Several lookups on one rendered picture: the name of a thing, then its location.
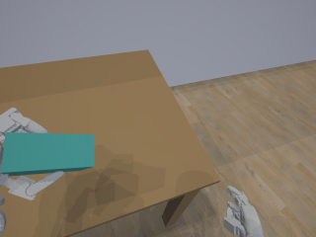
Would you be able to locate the robot right hand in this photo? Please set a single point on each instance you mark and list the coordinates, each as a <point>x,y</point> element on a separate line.
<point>246,220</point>

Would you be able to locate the table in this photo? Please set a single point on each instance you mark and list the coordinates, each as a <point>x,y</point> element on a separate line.
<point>145,150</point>

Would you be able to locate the robot left hand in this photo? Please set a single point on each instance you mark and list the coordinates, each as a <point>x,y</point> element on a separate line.
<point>24,187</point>

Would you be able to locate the sponge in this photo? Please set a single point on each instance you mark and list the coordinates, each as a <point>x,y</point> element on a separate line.
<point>30,153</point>

